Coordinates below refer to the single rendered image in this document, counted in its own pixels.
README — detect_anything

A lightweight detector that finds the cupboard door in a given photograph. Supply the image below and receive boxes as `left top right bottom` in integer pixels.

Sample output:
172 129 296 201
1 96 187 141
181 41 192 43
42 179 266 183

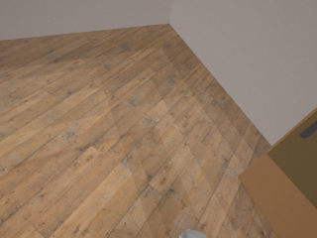
267 111 317 209

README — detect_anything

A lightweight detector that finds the handle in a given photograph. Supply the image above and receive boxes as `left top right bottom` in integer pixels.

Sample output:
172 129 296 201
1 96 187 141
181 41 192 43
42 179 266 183
299 120 317 139

